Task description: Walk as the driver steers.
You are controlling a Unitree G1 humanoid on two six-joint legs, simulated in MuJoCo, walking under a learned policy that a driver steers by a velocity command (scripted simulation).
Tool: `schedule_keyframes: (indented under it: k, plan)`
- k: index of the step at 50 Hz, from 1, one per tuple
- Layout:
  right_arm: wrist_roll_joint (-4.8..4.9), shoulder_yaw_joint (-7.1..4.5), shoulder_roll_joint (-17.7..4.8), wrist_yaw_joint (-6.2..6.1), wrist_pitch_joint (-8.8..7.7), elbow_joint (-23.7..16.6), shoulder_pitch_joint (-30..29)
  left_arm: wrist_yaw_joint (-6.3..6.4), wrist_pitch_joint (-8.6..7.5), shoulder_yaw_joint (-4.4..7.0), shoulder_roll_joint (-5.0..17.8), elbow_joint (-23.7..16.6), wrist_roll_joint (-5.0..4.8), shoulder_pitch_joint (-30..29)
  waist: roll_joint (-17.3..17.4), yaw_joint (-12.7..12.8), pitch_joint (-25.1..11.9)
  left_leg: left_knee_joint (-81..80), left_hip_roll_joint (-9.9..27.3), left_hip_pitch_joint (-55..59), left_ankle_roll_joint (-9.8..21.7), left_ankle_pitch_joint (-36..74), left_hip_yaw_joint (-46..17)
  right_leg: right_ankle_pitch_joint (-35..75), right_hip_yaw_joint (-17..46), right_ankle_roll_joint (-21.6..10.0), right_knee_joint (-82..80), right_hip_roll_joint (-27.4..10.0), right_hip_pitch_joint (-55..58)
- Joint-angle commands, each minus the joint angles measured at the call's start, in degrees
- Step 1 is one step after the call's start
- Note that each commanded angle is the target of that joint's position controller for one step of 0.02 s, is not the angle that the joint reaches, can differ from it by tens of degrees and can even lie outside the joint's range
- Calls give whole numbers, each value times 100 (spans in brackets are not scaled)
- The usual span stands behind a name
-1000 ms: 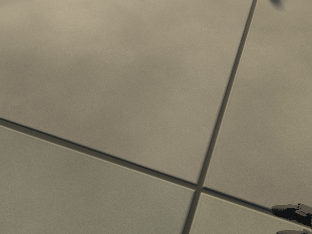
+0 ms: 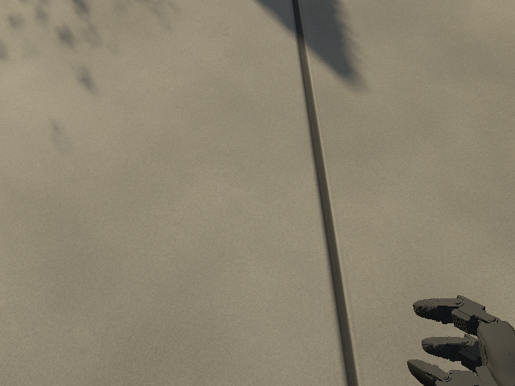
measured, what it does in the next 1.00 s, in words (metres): walks ahead: right foot, then left foot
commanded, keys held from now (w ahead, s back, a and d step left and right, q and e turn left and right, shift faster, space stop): w+e+shift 0.02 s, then w+shift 0.34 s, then w+q+shift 0.64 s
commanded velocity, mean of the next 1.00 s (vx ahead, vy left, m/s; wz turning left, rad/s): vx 1.00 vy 0.00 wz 0.17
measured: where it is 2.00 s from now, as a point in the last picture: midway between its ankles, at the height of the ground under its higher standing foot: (268, 54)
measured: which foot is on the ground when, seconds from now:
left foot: down 0.00-0.42, up 0.44-0.86, down 0.88-1.00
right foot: down 0.00-0.00, up 0.02-0.40, down 0.42-0.86, up 0.88-1.00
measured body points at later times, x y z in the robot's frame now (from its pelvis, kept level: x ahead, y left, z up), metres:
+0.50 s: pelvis +0.44 -0.04 +0.00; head +0.47 -0.05 +0.45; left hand +0.69 +0.15 -0.08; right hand +0.34 -0.29 -0.13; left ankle +0.24 +0.15 -0.60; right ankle +0.50 -0.12 -0.71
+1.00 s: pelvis +0.90 -0.03 +0.00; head +0.92 -0.04 +0.44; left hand +1.00 +0.23 -0.10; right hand +1.01 -0.31 -0.13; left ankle +0.94 -0.02 -0.71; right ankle +0.81 -0.21 -0.58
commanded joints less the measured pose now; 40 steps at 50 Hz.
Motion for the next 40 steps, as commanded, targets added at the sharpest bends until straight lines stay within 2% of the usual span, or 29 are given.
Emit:
schedule_keyframes:
  k: [1, 2, 3, 4, 5, 7, 9, 11, 14, 16, 18, 19, 20, 21, 22, 23, 24, 25, 26, 27, 28, 30, 32, 33, 34, 35, 36, 38, 40]
  plan:
    - [-270, -764, -1995, -216, -35, 300, 2953, -17, -196, -138, -221, -1035, -261, -419, 2295, -1367, -2782, -1092, 2568, 5839, 881, -4002, -4162, -129, -640, 93, 4505, 174, -3905]
    - [-218, -835, -1760, -162, 35, 282, 2364, 34, -93, -208, 101, -924, -123, -354, 1995, -1162, -2289, -1412, 2488, 5321, 1150, -4898, -4815, 349, -886, 4, 5119, -447, -4737]
    - [-159, -699, -1075, -128, 60, 230, 1997, 14, -23, -170, 349, -821, 54, -863, 982, -1270, -1429, -1287, 2077, 4565, 1070, -4463, -3710, 852, -1041, 23, 5002, -751, -4878]
    - [-141, -627, -760, -89, 66, 387, 1963, -61, 2, -178, 317, -864, 142, -1170, 334, -1230, -806, -1293, 1759, 3764, 989, -3203, -2721, 1108, -1102, 78, 4646, -913, -4724]
    - [-136, -595, -671, -67, 43, 641, 2296, -137, 17, -200, 229, -997, 273, -1718, 194, -1321, -422, -1297, 1389, 3277, 823, -1921, -1884, 1107, -1052, 93, 4304, -1046, -4540]
    - [-65, -559, -544, -35, -65, 947, 2371, -251, 136, -318, -65, -1123, 266, -1469, 676, -926, -264, -1552, 1298, 2757, 912, -1629, -1591, 1018, -924, 195, 4074, -1127, -4442]
    - [28, -554, -509, 49, -172, 1108, 2386, -288, 209, -377, -104, -1296, 256, -1720, 563, -769, 45, -1837, 1310, 2571, 986, -1112, -1164, 1121, -825, 257, 3773, -1119, -4745]
    - [50, -586, -654, 65, -219, 1181, 2374, -323, 209, -416, -15, -1546, 271, -2199, 433, -732, 304, -2194, 1194, 2347, 970, -698, -504, 1685, -925, 306, 3065, -1103, -4838]
    - [86, -626, -858, 96, -230, 1278, 2351, -461, 164, -520, 25, -1776, 211, -2851, 326, -751, 634, -2865, 916, 1720, 799, 30, 553, 2633, -1650, 248, 1344, -1034, -3697]
    - [114, -654, -1062, 111, -208, 1438, 2654, -486, 130, -556, -14, -1789, 183, -3043, 279, -831, 707, -3007, 1004, 1936, 834, 1084, 795, 2778, -2016, 89, 837, -924, -3069]
    - [109, -700, -1342, 79, -169, 1591, 2847, -384, 122, -513, 121, -1696, 239, -2880, 469, -675, 396, -2183, 1091, 2825, 765, 3879, 1072, 2279, -2273, -105, 566, -617, -2666]
    - [111, -705, -1459, 43, -112, 1686, 2985, -305, 103, -454, 237, -1574, 300, -2419, 627, -407, -18, -1222, 1131, 3053, 730, 5142, 1082, 1882, -2336, -208, 519, -443, -2001]
    - [130, -710, -1543, -6, -33, 1709, 2919, -209, 82, -353, 375, -1211, 322, -1223, 697, 196, -625, 211, 1071, 2774, 682, 5487, 1089, 1754, -2236, -278, 303, -311, -646]
    - [162, -671, -1440, -23, -18, 1622, 2831, -95, 63, -198, 715, -906, 409, -189, 561, 715, -1187, 1981, 827, 1637, 631, 4178, 986, 1531, -1634, -322, 244, -825, 961]
    - [155, -473, -417, 68, -13, 1342, 3256, 32, 22, -61, 1323, -831, 509, 3, -1108, 107, -1976, 4315, 37, -104, 608, -1736, 772, -106, 675, -333, -57, -2683, 2435]
    - [326, -517, -656, 33, -25, 1160, 3290, 65, 49, 4, 1429, -976, 376, 102, -1294, 113, -2890, 5613, -411, -891, 695, -2310, -128, -670, 3105, -504, -1219, -3482, 2603]
    - [273, -606, -953, -4, 0, 1071, 2553, 78, 35, -36, 1045, -847, 316, -314, -496, -7, -1718, 5614, -36, -1417, 746, -1546, -170, -449, 2133, -420, -1324, -3079, 1767]
    - [232, -538, -748, 35, -8, 1066, 2312, 64, -35, -128, 660, -757, 269, -622, -281, -223, -759, 5172, 188, -1386, 716, -1143, -40, 319, 1239, -397, -1442, -2862, 705]
    - [178, -526, -613, 70, 49, 1205, 2245, 24, -118, -195, 370, -669, 293, -745, -6, -441, -240, 4814, 370, -1015, 688, -1027, -110, 1465, 508, -174, -1544, -2547, -118]
    - [141, -506, -471, 136, 154, 1287, 2555, 56, -137, -217, 295, -628, 235, -918, -273, -740, -245, 4650, 430, -737, 619, -983, -68, 1310, 29, -132, -1811, -2402, -489]
    - [84, -497, -388, 195, 271, 1374, 2685, 56, -188, -242, 176, -568, 187, -909, -488, -860, -200, 4572, 519, -512, 555, -1000, -65, 1246, -180, -174, -2051, -2407, -858]
    - [81, -538, -312, 259, 421, 1268, 2198, 17, -315, -280, -24, -377, 80, -812, -274, -914, 281, 4363, 614, -943, 540, -874, -37, 1951, -876, -35, -2334, -2273, -925]
    - [72, -500, -169, 325, 466, 1028, 1621, 19, -384, -258, 38, -272, 59, -720, -366, -891, 514, 4011, 648, -1312, 533, -290, 124, 2609, -1569, 94, -2594, -2178, -949]
    - [100, -494, -170, 343, 452, 948, 1320, 9, -402, -293, -114, -203, 69, -709, -295, -880, 666, 3738, 532, -1385, 563, 13, 310, 3390, -2103, 251, -2591, -1904, -920]
    - [115, -454, -97, 371, 434, 841, 1110, 7, -419, -293, -87, -177, 83, -707, -442, -897, 674, 3344, 487, -1314, 601, 367, 464, 3734, -2410, 283, -2594, -1837, -940]
    - [181, -475, -194, 395, 445, 908, 1021, 39, -413, -310, -138, -158, 105, -801, -227, -865, 540, 3131, 261, -1149, 657, 656, 701, 3968, -2781, 426, -2657, -1529, -801]
    - [148, -412, -93, 456, 417, 686, 820, 55, -445, -290, 68, -151, 76, -720, -367, -957, 696, 2470, 373, -943, 763, 866, 804, 4592, -2945, 479, -2652, -1766, -886]
    - [98, -389, -156, 513, 389, 574, 395, 133, -437, -282, 181, -20, 34, -515, -123, -887, 813, 1603, 26, -480, 951, 1184, 1341, 6016, -3261, 626, -2589, -1761, -546]
    - [99, -432, -374, 507, 395, 673, 700, 270, -353, -207, 559, -33, 74, -399, -343, -1086, 364, 1310, -490, 190, 1119, 969, 1685, 8215, -3291, 725, -1831, -1898, 153]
